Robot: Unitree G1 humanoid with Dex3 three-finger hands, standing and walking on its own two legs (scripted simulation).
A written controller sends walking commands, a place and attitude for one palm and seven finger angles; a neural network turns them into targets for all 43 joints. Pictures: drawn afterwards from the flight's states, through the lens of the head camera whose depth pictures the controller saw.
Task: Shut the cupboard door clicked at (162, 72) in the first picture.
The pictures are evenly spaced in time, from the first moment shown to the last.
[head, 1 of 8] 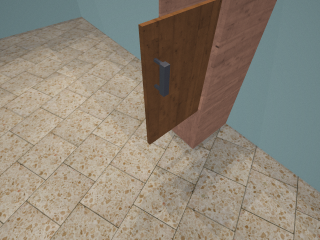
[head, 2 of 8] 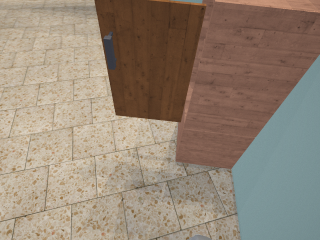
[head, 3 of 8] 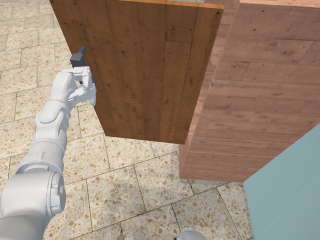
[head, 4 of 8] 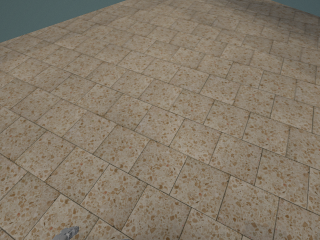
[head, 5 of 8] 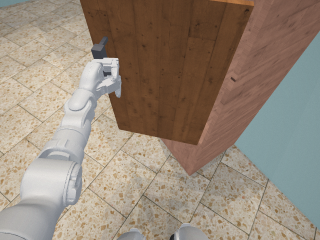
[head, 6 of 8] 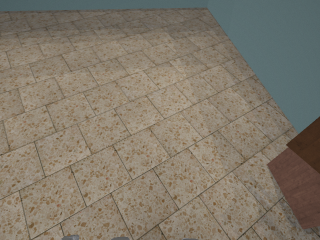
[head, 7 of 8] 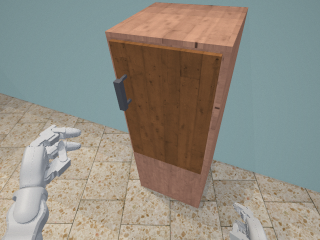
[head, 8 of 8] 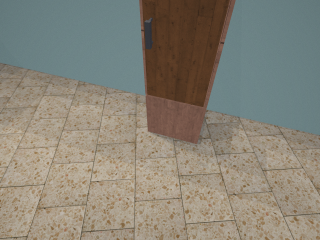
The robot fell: no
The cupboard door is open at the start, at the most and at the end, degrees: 91 91 0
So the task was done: yes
